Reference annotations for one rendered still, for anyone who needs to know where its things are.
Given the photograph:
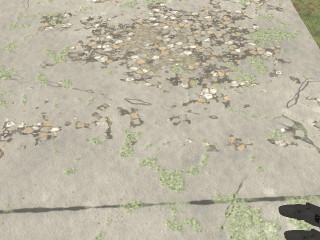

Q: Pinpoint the right robot hand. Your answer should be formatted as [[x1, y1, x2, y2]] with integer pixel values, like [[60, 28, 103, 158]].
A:
[[278, 202, 320, 240]]

